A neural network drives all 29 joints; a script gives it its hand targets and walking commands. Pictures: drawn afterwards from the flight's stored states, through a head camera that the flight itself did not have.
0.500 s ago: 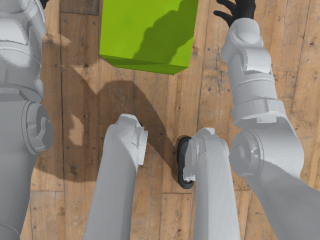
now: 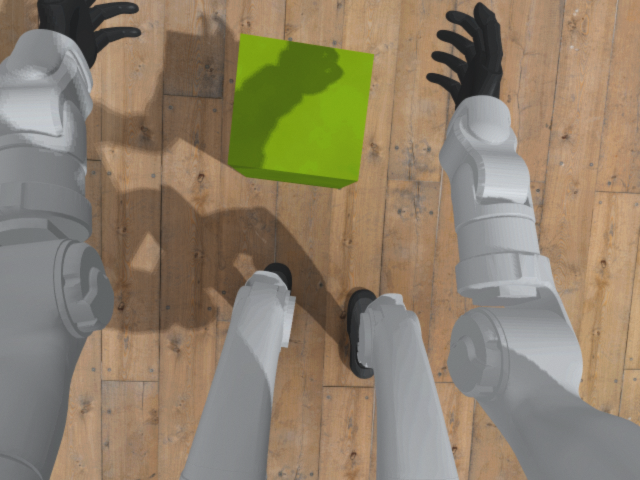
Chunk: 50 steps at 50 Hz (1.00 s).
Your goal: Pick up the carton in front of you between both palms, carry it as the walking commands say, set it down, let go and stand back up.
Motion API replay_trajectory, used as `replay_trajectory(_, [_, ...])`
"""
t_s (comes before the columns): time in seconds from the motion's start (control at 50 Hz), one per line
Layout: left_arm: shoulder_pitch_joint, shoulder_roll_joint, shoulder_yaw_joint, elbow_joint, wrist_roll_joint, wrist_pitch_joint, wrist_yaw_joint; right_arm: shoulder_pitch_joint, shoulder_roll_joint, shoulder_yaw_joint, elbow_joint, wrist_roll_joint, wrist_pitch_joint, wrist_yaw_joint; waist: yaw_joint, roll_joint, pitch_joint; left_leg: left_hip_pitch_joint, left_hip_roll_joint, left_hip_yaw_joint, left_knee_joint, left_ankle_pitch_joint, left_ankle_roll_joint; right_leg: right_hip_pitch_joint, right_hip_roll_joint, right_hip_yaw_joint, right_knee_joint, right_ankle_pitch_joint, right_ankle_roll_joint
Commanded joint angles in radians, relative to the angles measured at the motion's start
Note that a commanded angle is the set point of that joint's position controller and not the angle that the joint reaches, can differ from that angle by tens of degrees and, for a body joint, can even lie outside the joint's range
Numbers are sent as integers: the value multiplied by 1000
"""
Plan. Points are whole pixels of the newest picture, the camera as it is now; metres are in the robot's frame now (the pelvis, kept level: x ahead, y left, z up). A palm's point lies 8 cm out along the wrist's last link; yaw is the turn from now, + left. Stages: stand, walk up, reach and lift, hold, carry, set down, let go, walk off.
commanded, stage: set down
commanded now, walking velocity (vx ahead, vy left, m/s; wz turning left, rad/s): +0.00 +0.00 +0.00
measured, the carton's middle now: (299, 126) +0.53 +0.09 -0.46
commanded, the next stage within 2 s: let go in 0.12 s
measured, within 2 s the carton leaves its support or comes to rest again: neither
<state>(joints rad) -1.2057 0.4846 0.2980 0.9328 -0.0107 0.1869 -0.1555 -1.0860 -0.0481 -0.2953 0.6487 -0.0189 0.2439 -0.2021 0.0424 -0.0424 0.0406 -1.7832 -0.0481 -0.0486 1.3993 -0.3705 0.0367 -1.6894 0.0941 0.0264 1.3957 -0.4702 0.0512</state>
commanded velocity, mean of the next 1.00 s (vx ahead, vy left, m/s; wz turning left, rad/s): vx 0.00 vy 0.00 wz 0.00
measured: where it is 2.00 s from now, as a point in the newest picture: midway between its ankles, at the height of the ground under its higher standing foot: (316, 335)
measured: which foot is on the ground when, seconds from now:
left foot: down 0.00-1.00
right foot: down 0.00-1.00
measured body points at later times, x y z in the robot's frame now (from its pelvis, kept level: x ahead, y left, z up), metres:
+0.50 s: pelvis +0.05 +0.01 +0.12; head +0.30 +0.06 +0.49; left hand +0.42 +0.31 -0.01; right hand +0.45 -0.13 -0.01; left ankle +0.10 +0.09 -0.55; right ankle +0.07 -0.13 -0.55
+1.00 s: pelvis +0.11 -0.03 +0.19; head +0.17 -0.02 +0.63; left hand +0.28 +0.22 +0.10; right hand +0.31 -0.24 +0.10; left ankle +0.10 +0.09 -0.55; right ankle +0.07 -0.13 -0.55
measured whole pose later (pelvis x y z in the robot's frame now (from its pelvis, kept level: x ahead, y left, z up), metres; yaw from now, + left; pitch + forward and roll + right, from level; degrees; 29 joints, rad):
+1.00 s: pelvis +0.11 -0.03 +0.19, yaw +4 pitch +6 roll +1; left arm 0.18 0.21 0.07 0.48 -0.01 0.00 -0.07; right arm 0.18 -0.20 -0.05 0.46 0.00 0.01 0.04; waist 0.00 -0.02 0.02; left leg -0.34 -0.04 -0.05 0.44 -0.21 0.00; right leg -0.28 0.05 0.07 0.47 -0.29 -0.02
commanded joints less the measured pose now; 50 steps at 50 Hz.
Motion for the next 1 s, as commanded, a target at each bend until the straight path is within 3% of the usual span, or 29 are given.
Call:
replay_trajectory(0.0, [-212, 141, 30, -103, 17, -31, -6, -160, -51, -5, -114, -16, -27, 10, 39, 125, -1047, 995, 8, 13, -177, 459, -46, 236, 32, -92, -189, 154, 35])
replay_trajectory(0.14, [-149, 100, 57, -70, 70, -50, -10, -90, -34, -20, -103, -55, -44, 35, 34, 112, -983, 1080, 15, -4, -308, 471, -43, 315, 15, -79, -325, 178, 38])
replay_trajectory(0.26, [73, 62, 49, -146, 125, -50, 12, 138, -50, 28, -135, -99, -51, 58, 34, 128, -1056, 1340, 27, -25, -399, 600, -46, 404, 10, -84, -430, 217, 30])
replay_trajectory(0.4, [375, -12, -23, -340, 66, -99, 35, 409, -88, 108, -230, -86, -113, 99, 15, 145, -948, 1553, 49, -64, -518, 681, -52, 478, -2, -66, -559, 229, 4])
replay_trajectory(0.54, [677, -83, -74, -369, 23, -152, 48, 688, -112, 140, -196, -51, -174, 149, -9, 135, -793, 1596, 59, -72, -608, 691, -52, 630, -22, -37, -662, 264, -6])
replay_trajectory(0.84, [1253, -157, -166, -494, 0, -222, 87, 1141, -190, 217, -261, 3, -263, 224, -31, 32, -370, 1634, 26, -1, -883, 460, -39, 1287, -72, 15, -918, 430, -22])
replay_trajectory(0.98, [1386, -173, -211, -563, 7, -184, 93, 1262, -223, 238, -290, 28, -236, 249, -39, 11, -162, 1717, 9, 27, -980, 394, -43, 1437, -84, 29, -1036, 468, -22])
